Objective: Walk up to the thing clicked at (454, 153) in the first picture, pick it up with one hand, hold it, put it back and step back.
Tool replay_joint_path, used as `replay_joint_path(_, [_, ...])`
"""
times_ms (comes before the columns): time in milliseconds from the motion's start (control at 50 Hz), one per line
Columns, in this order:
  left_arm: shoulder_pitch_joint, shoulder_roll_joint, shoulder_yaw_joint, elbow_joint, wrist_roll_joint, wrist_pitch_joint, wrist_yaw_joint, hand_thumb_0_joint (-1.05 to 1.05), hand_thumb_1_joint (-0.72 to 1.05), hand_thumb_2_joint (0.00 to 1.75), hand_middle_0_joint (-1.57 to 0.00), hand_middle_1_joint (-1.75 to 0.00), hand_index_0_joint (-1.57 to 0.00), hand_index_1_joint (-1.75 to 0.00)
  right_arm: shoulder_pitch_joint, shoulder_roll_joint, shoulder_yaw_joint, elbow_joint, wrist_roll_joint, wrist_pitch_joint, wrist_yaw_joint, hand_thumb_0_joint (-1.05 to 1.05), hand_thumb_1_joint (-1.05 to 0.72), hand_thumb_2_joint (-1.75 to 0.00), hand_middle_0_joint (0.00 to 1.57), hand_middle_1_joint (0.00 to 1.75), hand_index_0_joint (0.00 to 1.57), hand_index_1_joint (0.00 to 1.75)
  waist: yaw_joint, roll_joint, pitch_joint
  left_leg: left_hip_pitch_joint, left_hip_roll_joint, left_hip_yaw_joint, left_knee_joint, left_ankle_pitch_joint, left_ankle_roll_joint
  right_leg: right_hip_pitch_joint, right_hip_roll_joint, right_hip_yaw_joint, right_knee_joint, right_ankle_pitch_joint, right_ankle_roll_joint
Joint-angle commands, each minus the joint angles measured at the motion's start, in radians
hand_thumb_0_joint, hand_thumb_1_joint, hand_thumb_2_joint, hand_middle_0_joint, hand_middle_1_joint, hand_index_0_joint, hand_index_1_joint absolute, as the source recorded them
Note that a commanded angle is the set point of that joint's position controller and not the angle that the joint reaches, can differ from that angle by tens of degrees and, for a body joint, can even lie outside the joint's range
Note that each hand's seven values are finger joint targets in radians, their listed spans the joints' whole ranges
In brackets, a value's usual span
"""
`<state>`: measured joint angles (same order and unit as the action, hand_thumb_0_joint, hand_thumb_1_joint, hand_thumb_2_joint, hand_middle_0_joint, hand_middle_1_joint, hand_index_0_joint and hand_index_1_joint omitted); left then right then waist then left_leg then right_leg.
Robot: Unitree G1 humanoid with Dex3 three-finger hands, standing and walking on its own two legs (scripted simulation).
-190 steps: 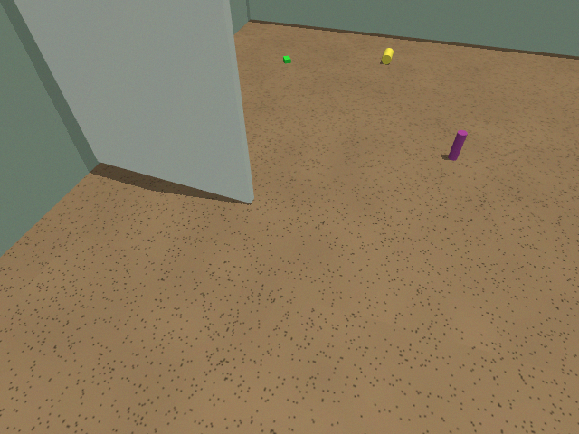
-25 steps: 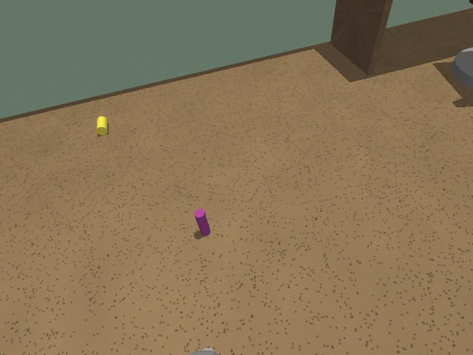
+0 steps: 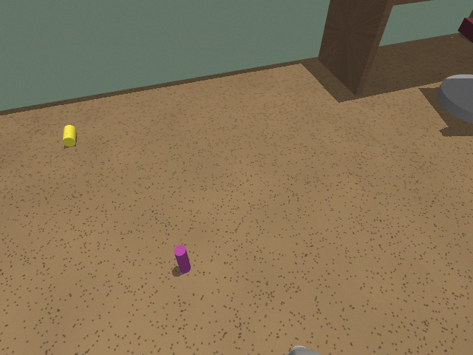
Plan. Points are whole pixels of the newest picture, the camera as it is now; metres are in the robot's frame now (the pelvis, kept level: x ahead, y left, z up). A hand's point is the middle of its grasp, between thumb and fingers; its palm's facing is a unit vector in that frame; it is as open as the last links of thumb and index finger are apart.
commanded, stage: walk up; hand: left
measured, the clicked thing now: (182, 259) +0.63 +0.23 -0.68
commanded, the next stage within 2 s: none
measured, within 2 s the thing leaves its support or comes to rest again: neither
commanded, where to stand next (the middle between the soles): +0.29 +0.03 m, yaw +0 degrees
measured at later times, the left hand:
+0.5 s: hand out of the picture +0.15 +0.30 -0.14, palm faces +0.01 -0.90 -0.45, open 7.4 cm
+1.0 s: hand (110, 296) +0.29 +0.28 -0.15, palm faces -0.04 -0.93 -0.38, open 7.4 cm
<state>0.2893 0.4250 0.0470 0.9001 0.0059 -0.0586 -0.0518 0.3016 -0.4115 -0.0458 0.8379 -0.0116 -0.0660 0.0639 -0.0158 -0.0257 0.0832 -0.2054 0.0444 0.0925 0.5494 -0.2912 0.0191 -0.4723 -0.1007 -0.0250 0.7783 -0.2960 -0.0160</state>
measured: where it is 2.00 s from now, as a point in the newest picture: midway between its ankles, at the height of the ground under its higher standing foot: outside the picture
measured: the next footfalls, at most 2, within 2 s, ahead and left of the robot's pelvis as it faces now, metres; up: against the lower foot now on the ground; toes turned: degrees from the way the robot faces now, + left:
right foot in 0.08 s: +0.17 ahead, -0.15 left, +0.00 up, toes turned -5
left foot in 0.50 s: +0.28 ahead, +0.15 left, +0.00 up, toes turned +3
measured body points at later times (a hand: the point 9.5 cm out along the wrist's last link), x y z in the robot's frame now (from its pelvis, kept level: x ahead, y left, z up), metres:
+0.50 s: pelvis +0.15 +0.01 -0.01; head +0.18 +0.00 +0.44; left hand +0.15 +0.35 -0.11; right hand +0.27 -0.31 -0.12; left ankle +0.24 +0.15 -0.73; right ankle +0.14 -0.14 -0.73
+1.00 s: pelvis +0.21 +0.02 -0.01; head +0.24 +0.01 +0.44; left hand +0.30 +0.32 -0.13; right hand +0.29 -0.28 -0.14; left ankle +0.25 +0.15 -0.73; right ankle +0.26 -0.10 -0.73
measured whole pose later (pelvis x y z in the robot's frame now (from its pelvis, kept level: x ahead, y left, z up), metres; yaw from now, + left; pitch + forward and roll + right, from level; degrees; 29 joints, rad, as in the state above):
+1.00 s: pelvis +0.21 +0.02 -0.01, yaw -1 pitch -3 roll +0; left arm 0.15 0.36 0.00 1.01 0.01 -0.02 -0.01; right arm 0.14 -0.38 0.00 1.01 0.01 -0.01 0.01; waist 0.00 0.02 0.10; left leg -0.31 0.05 0.05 0.65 -0.29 -0.02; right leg -0.33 -0.03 -0.03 0.66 -0.28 0.00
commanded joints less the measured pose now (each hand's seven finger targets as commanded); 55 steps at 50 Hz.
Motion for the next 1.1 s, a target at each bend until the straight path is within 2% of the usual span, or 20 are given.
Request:
replay_joint_path(0, [0.05,0.185,0.068,-0.031,0.002,-0.036,0.006,0.0,0.9,0.9,-0.2,-0.3,-0.2,-0.3,-0.057,-0.275,-0.085,-0.094,0.006,-0.009,-0.011,0.0,-0.9,-0.9,0.2,0.3,0.2,0.3,0.032,0.182,-0.025,-0.182,0.184,-0.169,-0.194,-0.194,0.182,0.202,0.05,-0.053,-0.138,0.116,0.004])
replay_joint_path(40, [0.138,0.212,0.083,-0.007,0.009,-0.046,0.016,0.0,0.9,0.9,-0.2,-0.3,-0.2,-0.3,-0.08,-0.233,-0.068,-0.104,0.002,0.003,-0.01,0.0,-0.9,-0.9,0.2,0.3,0.2,0.3,0.086,0.089,-0.057,-0.271,0.135,-0.123,-0.025,-0.247,0.143,0.384,0.072,-0.055,-0.19,0.091,-0.005])
replay_joint_path(60, [0.22,0.252,0.1,0.013,0.012,-0.056,0.029,0.0,0.9,0.9,-0.2,-0.3,-0.2,-0.3,-0.05,-0.174,-0.05,-0.106,0.001,0.007,-0.012,0.0,-0.9,-0.9,0.2,0.3,0.2,0.3,0.134,-0.081,-0.088,-0.371,0.08,-0.074,0.21,-0.245,0.107,0.511,0.025,0.063,-0.275,-0.055,-0.027])
replay_joint_path(80, [0.261,0.36,0.125,-0.006,0.02,-0.068,0.044,0.0,0.9,0.9,-0.2,-0.3,-0.2,-0.3,-0.025,-0.109,-0.027,-0.125,0.001,0.008,-0.012,0.0,-0.9,-0.9,0.2,0.3,0.2,0.3,0.139,-0.315,-0.081,-0.551,-0.059,0.003,0.553,-0.258,0.041,0.547,-0.251,0.552,-0.516,-0.322,-0.127])
replay_joint_path(100, [0.216,0.376,0.113,-0.026,0.004,-0.065,0.044,0.0,0.9,0.9,-0.2,-0.3,-0.2,-0.3,-0.058,-0.208,-0.055,-0.109,-0.003,0.019,-0.026,0.0,-0.9,-0.9,0.2,0.3,0.2,0.3,0.13,-0.189,-0.053,-0.561,-0.043,-0.129,0.626,-0.277,0.028,0.461,-0.367,0.756,-0.578,-0.357,-0.221])
replay_joint_path(140, [0.117,0.317,0.097,-0.057,-0.01,-0.068,0.051,0.0,0.9,0.9,-0.2,-0.3,-0.2,-0.3,-0.034,-0.235,-0.065,-0.058,0.014,0.022,-0.03,0.0,-0.9,-0.9,0.2,0.3,0.2,0.3,0.083,-0.047,0.0,-0.526,0.015,-0.208,0.631,-0.135,0.018,0.392,-0.292,0.544,-0.532,-0.149,-0.204])
replay_joint_path(220, [0.061,0.264,0.08,-0.075,-0.002,-0.066,0.055,0.0,0.9,0.9,-0.2,-0.3,-0.2,-0.3,0.044,-0.21,-0.071,-0.005,0.001,0.033,-0.008,0.0,-0.9,-0.9,0.2,0.3,0.2,0.3,0.032,-0.126,-0.029,-0.369,0.041,-0.144,0.453,-0.052,-0.007,0.284,-0.175,0.226,-0.485,0.053,-0.192])
replay_joint_path(340, [0.071,0.292,0.086,-0.101,0.008,-0.067,0.059,0.0,0.9,0.9,-0.2,-0.3,-0.2,-0.3,-0.078,-0.194,-0.082,-0.053,-0.019,0.044,0.017,0.0,-0.9,-0.9,0.2,0.3,0.2,0.3,0.057,-0.116,-0.011,-0.312,0.074,-0.102,0.243,0.023,-0.018,0.222,-0.194,0.175,-0.483,-0.079,-0.207])
replay_joint_path(460, [0.043,0.225,0.034,-0.102,-0.005,-0.031,0.062,0.0,0.9,0.9,-0.2,-0.3,-0.2,-0.3,0.012,-0.182,-0.078,0.006,-0.005,0.017,-0.019,0.0,-0.9,-0.9,0.2,0.3,0.2,0.3,-0.021,-0.023,-0.109,0.077,-0.034,-0.013,-0.008,0.12,0.027,0.108,-0.091,0.002,-0.102,0.302,-0.107])
replay_joint_path(480, [0.091,0.168,0.014,-0.108,-0.005,-0.027,0.06,0.0,0.9,0.9,-0.2,-0.3,-0.2,-0.3,0.089,-0.266,-0.102,0.017,-0.012,0.01,-0.029,0.0,-0.9,-0.9,0.2,0.3,0.2,0.3,-0.046,0.182,-0.168,0.178,0.102,-0.223,-0.099,0.031,0.078,0.025,-0.026,-0.036,0.137,0.17,-0.059])
replay_joint_path(500, [0.105,0.125,0.004,-0.115,-0.015,-0.021,0.061,0.0,0.9,0.9,-0.2,-0.3,-0.2,-0.3,0.087,-0.336,-0.112,-0.008,-0.012,0.005,-0.038,0.0,-0.9,-0.9,0.2,0.3,0.2,0.3,-0.036,0.291,-0.135,0.228,0.313,-0.581,-0.217,-0.016,0.173,-0.181,0.11,-0.042,0.281,-0.207,-0.009])
replay_joint_path(520, [0.088,0.21,0.025,-0.083,-0.006,-0.007,0.078,0.0,0.9,0.9,-0.2,-0.3,-0.2,-0.3,0.079,-0.374,-0.124,-0.007,0.015,0.01,-0.035,0.0,-0.9,-0.9,0.2,0.3,0.2,0.3,-0.045,0.226,-0.12,0.138,0.399,-0.657,-0.242,-0.031,0.269,-0.173,0.066,0.036,0.372,-0.295,-0.025])
replay_joint_path(600, [0.13,0.208,0.032,-0.018,-0.012,-0.006,0.07,0.0,0.9,0.9,-0.2,-0.3,-0.2,-0.3,-0.051,-0.274,-0.084,-0.033,0.01,0.009,-0.053,0.0,-0.9,-0.9,0.2,0.3,0.2,0.3,0.029,0.205,-0.056,-0.013,0.254,-0.307,-0.146,0.221,0.211,-0.059,-0.001,0.058,0.226,-0.175,-0.023])
replay_joint_path(660, [0.107,0.163,0.035,0.007,-0.006,0.003,0.061,0.0,0.9,0.9,-0.2,-0.3,-0.2,-0.3,-0.101,-0.242,-0.061,-0.041,-0.001,0.012,-0.057,0.0,-0.9,-0.9,0.2,0.3,0.2,0.3,0.027,0.207,-0.062,-0.14,0.226,-0.231,-0.113,0.315,0.197,0.103,0.029,0.008,0.065,-0.102,-0.005])
replay_joint_path(740, [0.097,0.166,0.045,0.035,0.007,0.006,0.069,0.0,0.9,0.9,-0.2,-0.3,-0.2,-0.3,-0.181,-0.211,-0.035,-0.045,0.016,0.031,-0.059,0.0,-0.9,-0.9,0.2,0.3,0.2,0.3,0.066,0.165,-0.117,-0.224,0.188,-0.182,0.02,0.146,0.131,0.287,0.073,-0.016,-0.175,0.078,-0.023])
replay_joint_path(760, [0.061,0.189,0.053,0.031,0.015,0.002,0.072,0.0,0.9,0.9,-0.2,-0.3,-0.2,-0.3,-0.166,-0.167,-0.019,-0.037,0.021,0.036,-0.059,0.0,-0.9,-0.9,0.2,0.3,0.2,0.3,0.064,0.1,-0.113,-0.278,0.164,-0.175,0.053,0.069,0.084,0.328,0.04,0.047,-0.239,0.086,-0.038])
replay_joint_path(800, [-0.073,0.284,0.056,0.002,0.01,-0.006,0.07,0.0,0.9,0.9,-0.2,-0.3,-0.2,-0.3,-0.137,-0.141,-0.013,-0.002,0.03,0.049,-0.069,0.0,-0.9,-0.9,0.2,0.3,0.2,0.3,0.019,-0.143,-0.087,-0.186,-0.006,-0.068,0.23,-0.209,0.015,0.109,-0.241,0.44,-0.429,0.013,-0.184])
replay_joint_path(820, [-0.143,0.264,0.046,-0.01,0.009,-0.003,0.066,0.0,0.9,0.9,-0.2,-0.3,-0.2,-0.3,-0.122,-0.176,-0.025,0.035,0.023,0.053,-0.072,0.0,-0.9,-0.9,0.2,0.3,0.2,0.3,0.0,-0.111,-0.052,-0.091,0.012,-0.085,0.251,-0.217,0.012,0.031,-0.227,0.41,-0.398,0.013,-0.198])
replay_joint_path(920, [-0.164,0.167,0.01,0.037,-0.004,0.014,0.059,0.0,0.9,0.9,-0.2,-0.3,-0.2,-0.3,-0.162,-0.211,-0.014,0.105,0.016,0.022,-0.067,0.0,-0.9,-0.9,0.2,0.3,0.2,0.3,0.017,-0.036,-0.151,-0.054,0.121,-0.226,-0.063,0.053,0.057,0.177,-0.013,0.12,-0.26,0.113,-0.032])
replay_joint_path(1080, [-0.234,0.151,0.0,0.124,-0.015,0.022,0.054,0.0,0.9,0.9,-0.2,-0.3,-0.2,-0.3,-0.235,-0.182,0.015,0.207,0.017,0.018,-0.065,0.0,-0.9,-0.9,0.2,0.3,0.2,0.3,0.027,0.019,-0.128,-0.03,0.096,-0.169,-0.149,0.121,0.028,0.275,-0.029,0.116,-0.355,0.151,-0.032])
